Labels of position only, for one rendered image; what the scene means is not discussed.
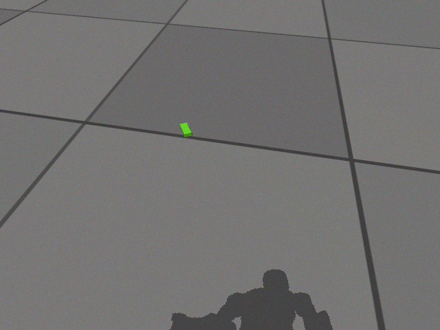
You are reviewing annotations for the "small box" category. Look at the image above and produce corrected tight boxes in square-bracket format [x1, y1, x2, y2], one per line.
[180, 122, 192, 137]

